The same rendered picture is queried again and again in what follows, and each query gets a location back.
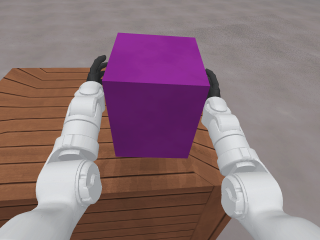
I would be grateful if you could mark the pedestal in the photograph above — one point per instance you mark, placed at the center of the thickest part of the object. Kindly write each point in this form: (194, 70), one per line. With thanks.
(142, 198)

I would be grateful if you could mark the left robot forearm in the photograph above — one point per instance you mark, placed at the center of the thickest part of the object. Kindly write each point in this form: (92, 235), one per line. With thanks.
(79, 137)

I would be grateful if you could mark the right robot forearm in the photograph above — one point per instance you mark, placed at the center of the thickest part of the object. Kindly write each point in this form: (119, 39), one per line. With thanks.
(232, 149)

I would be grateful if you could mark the robot right upper arm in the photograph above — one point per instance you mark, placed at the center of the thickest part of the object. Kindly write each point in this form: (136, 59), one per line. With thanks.
(255, 200)

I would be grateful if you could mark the robot left upper arm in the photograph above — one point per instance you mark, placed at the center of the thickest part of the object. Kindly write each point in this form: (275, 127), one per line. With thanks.
(64, 191)

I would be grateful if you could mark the carton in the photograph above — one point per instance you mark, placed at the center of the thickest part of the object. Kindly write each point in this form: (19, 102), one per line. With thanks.
(155, 89)

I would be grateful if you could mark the left robot hand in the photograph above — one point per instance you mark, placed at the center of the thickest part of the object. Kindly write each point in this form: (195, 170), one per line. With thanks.
(95, 73)

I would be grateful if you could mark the right robot hand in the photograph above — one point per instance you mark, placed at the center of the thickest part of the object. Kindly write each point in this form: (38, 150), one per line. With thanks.
(214, 90)

